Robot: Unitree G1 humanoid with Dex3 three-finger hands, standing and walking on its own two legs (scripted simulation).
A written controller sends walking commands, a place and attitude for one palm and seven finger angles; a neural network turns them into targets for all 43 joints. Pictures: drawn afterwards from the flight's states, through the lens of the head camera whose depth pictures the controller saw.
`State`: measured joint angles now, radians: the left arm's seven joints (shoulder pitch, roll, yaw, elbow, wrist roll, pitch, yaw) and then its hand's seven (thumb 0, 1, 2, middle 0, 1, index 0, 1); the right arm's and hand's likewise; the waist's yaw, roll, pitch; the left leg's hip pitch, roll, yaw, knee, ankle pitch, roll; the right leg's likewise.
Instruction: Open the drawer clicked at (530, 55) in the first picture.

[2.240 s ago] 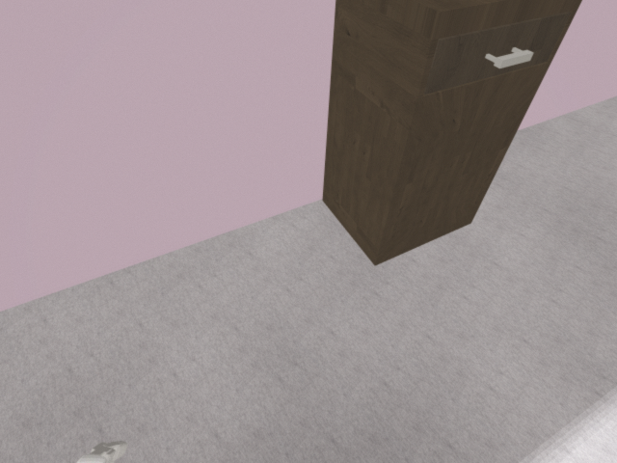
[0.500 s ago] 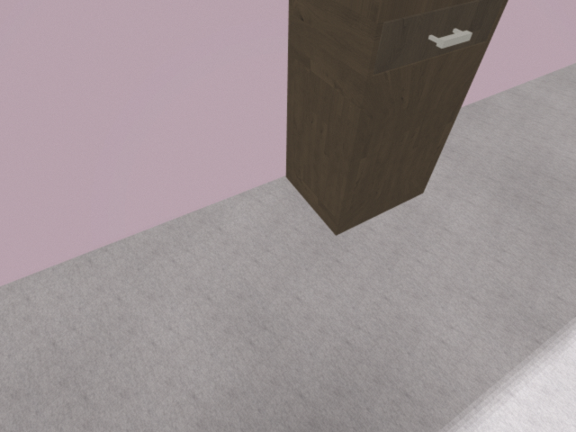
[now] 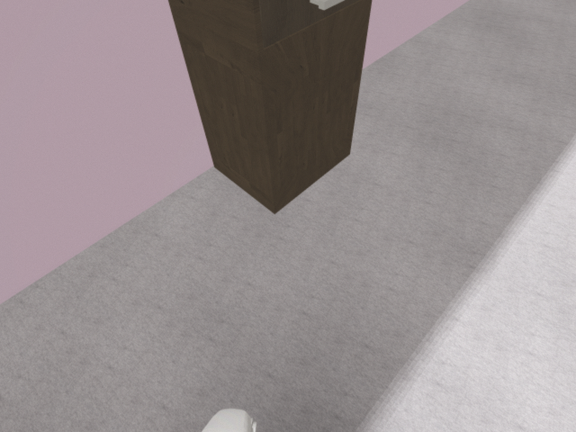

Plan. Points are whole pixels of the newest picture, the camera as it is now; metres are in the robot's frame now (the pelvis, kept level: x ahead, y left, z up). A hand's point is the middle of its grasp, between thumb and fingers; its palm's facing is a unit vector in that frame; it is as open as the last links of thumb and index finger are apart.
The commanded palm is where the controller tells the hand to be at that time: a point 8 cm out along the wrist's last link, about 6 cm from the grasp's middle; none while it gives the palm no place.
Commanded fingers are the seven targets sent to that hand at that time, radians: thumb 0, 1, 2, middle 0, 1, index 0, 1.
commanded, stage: walk around to get in front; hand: left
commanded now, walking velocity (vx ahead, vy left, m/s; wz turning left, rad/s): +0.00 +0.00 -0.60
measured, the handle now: out of the picture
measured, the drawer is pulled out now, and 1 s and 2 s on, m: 0.00 0.00 0.00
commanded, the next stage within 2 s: none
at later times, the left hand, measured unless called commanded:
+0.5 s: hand out of the picture +0.10 +0.29 -0.17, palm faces -0.23 -0.95 -0.21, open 7.4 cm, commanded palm none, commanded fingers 0.00 0.90 0.90 -0.20 -0.30 -0.20 -0.30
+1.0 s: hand (225, 403) +0.18 +0.13 -0.16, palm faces -0.60 -0.76 -0.25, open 7.4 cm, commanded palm none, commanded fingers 0.00 0.90 0.90 -0.20 -0.30 -0.20 -0.30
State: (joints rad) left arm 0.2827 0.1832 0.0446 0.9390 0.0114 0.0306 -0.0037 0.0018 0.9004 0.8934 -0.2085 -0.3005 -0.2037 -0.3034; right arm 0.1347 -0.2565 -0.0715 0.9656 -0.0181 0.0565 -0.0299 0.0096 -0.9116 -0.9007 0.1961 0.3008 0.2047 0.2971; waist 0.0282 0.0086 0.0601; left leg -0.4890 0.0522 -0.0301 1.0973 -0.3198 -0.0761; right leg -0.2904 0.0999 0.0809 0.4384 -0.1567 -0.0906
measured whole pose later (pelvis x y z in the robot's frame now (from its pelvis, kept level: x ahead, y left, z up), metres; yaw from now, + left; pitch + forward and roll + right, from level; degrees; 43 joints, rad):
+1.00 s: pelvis -0.05 +0.06 -0.01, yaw -37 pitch +0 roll -1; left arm 0.10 0.20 0.06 0.88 0.02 0.03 0.00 0.00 0.90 0.89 -0.20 -0.30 -0.20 -0.30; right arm 0.30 -0.24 -0.07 0.99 -0.02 0.06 -0.02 0.01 -0.91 -0.90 0.20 0.30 0.20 0.30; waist -0.05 0.04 0.07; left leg -0.43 0.14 0.11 1.07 -0.49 -0.06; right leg -0.27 0.01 -0.06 0.59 -0.32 -0.03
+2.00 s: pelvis +0.14 -0.15 -0.03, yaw -71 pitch -1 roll +0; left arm 0.14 0.20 0.07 0.95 0.01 -0.03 -0.02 0.00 0.91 0.89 -0.20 -0.30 -0.20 -0.30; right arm 0.43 -0.12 -0.05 1.08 -0.01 -0.01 -0.01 0.01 -0.91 -0.90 0.20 0.30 0.21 0.30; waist -0.04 -0.03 0.10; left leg -0.32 0.16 0.10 1.37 -0.41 -0.04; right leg -0.37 0.07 -0.17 0.67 -0.29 -0.14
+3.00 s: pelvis +0.21 -0.57 -0.02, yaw -97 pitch -1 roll +1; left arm 0.13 0.19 0.07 0.97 0.01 -0.05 -0.02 0.00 0.91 0.89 -0.20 -0.30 -0.20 -0.30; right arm 0.37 -0.17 -0.06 1.09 -0.02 -0.01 -0.01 0.01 -0.91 -0.90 0.20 0.30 0.20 0.30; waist -0.04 0.02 0.10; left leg -0.33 0.17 0.11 1.27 -0.43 -0.05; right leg -0.39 -0.01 -0.15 0.65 -0.25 -0.09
